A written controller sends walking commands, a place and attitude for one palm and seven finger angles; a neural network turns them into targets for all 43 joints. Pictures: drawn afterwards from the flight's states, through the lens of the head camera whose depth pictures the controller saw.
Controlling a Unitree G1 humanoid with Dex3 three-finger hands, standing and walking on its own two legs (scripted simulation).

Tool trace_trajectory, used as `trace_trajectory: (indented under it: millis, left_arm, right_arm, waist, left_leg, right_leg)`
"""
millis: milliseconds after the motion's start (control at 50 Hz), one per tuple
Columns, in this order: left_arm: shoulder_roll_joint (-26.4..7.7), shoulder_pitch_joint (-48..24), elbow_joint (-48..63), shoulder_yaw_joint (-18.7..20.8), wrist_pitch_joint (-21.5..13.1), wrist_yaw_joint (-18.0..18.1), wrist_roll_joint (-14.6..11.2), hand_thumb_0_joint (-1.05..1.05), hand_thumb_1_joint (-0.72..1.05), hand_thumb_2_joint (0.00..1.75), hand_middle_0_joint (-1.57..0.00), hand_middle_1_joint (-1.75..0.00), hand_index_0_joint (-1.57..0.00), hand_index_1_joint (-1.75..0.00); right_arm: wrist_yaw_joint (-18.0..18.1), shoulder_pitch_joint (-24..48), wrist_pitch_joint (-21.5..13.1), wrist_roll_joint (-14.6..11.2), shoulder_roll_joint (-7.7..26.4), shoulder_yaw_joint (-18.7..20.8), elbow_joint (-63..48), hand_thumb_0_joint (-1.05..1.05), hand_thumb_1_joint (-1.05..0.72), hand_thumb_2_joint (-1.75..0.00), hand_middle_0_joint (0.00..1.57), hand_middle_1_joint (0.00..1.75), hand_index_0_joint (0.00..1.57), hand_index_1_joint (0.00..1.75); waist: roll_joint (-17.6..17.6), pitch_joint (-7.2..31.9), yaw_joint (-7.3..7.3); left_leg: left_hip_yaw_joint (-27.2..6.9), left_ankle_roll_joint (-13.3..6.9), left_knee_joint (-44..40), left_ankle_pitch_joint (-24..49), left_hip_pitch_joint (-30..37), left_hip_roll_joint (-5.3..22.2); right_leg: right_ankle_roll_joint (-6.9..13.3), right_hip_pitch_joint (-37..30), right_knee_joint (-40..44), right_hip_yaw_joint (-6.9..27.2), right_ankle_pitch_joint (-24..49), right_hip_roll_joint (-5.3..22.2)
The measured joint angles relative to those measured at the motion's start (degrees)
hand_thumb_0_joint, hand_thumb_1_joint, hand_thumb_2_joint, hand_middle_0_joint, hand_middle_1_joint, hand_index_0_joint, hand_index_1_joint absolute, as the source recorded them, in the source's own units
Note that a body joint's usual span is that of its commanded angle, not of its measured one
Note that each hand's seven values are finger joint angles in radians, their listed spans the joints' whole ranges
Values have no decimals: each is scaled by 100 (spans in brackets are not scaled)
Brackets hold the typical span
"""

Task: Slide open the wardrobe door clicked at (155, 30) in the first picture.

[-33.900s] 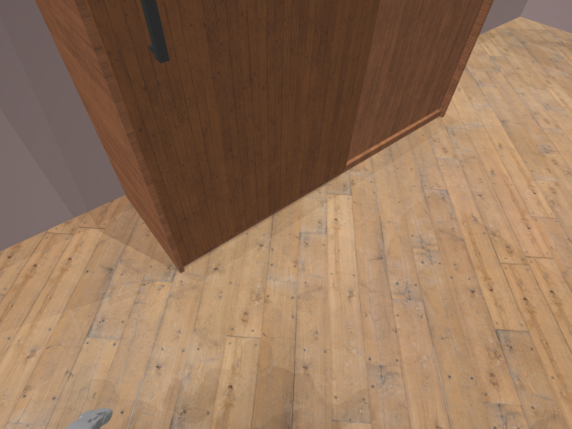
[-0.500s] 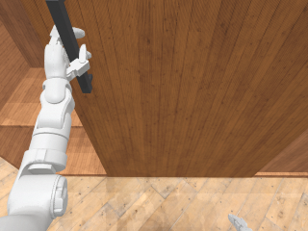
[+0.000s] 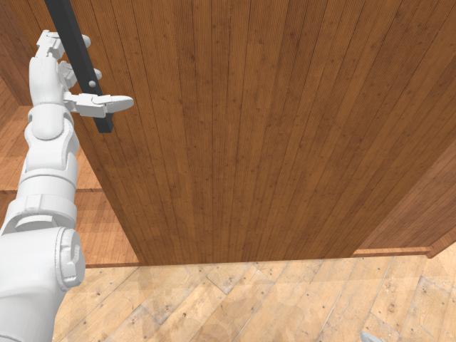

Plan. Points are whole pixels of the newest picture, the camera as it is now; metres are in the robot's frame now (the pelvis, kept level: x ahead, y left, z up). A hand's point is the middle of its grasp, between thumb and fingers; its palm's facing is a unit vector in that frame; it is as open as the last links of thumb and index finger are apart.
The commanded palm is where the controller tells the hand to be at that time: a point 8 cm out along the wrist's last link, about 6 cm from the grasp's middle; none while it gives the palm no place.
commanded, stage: loosen the grip on the handle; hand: left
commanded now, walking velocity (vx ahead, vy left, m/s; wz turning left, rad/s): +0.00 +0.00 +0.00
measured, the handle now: (89, 67) +0.51 +0.25 +0.22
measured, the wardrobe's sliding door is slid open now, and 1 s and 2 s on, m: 0.50 0.50 0.50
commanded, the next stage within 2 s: slip the hand off the handle in 0.22 s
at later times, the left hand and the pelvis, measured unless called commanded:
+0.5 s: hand (69, 80) +0.46 +0.26 +0.23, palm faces +0.30 -0.95 -0.09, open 14.7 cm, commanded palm +0.43 +0.31 +0.22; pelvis +0.05 +0.01 +0.01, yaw -1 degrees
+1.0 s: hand (35, 81) +0.45 +0.31 +0.23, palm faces +0.28 -0.95 -0.10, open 14.7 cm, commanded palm +0.40 +0.34 +0.22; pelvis +0.05 +0.03 +0.00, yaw -1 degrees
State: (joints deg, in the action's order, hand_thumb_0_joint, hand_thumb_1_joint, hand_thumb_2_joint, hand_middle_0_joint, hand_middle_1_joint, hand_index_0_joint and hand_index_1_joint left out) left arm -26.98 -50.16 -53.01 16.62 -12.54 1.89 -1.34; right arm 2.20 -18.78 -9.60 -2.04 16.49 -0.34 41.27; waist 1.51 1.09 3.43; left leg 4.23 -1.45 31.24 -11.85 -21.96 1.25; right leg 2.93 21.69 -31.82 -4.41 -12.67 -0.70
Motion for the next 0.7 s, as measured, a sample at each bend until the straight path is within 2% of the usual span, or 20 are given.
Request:
trace_trajectory:
  millis: [40,100,200,340,420,580,700]
  left_arm:
    - [-54,22,25,-37,-95,-105,-9,0,-31,32,-42,-135,-27,-129]
    - [-127,250,300,125,-64,-273,-18,0,-42,27,-39,-132,-28,-127]
    - [-156,548,600,291,101,-472,-284,0,-50,22,-39,-129,-28,-122]
    - [66,1222,1614,469,481,-485,-476,-1,-54,20,-37,-124,-26,-117]
    - [150,1300,1944,457,718,-506,-441,-1,-55,20,-35,-122,-26,-116]
    - [-51,1403,2077,595,1051,-674,-456,-1,-55,20,-31,-119,-26,-115]
    - [-84,1431,2198,466,1073,-854,-553,-1,-55,20,-28,-117,-25,-115]
  right_arm:
    - [20,-80,-3,-7,-1,-9,44,1,-90,-90,21,30,20,30]
    - [66,-144,38,-18,-2,-22,79,1,-90,-90,21,30,20,30]
    - [149,-225,68,-51,-29,-30,105,1,-90,-90,21,30,20,30]
    - [145,-72,121,-42,-87,-28,-84,1,-90,-90,21,30,20,30]
    - [157,149,148,-30,-122,-46,-162,1,-90,-90,21,30,20,30]
    - [232,427,233,-76,-152,-91,-365,1,-90,-90,21,30,20,30]
    - [276,381,274,-99,-115,-97,-364,1,-90,-90,21,30,20,30]
  waist:
    - [1,-3,-5]
    - [-48,7,23]
    - [-165,59,-7]
    - [-223,109,-155]
    - [-198,123,-239]
    - [-150,223,-325]
    - [-186,232,-408]
  left_leg:
    - [-42,6,45,-25,-69,3]
    - [-25,36,27,-52,-39,37]
    - [6,52,-81,-107,124,72]
    - [65,49,-232,-186,359,25]
    - [17,30,-221,-233,380,-17]
    - [-28,-1,-193,-322,422,-63]
    - [-105,-44,-114,-382,411,-118]
  right_leg:
    - [17,61,-14,11,1,-34]
    - [29,37,46,67,8,-92]
    - [16,-143,231,122,3,-146]
    - [-31,-335,317,190,-92,-111]
    - [-57,-380,311,146,-157,-69]
    - [-100,-465,329,106,-237,-26]
    - [-147,-525,329,31,-284,29]
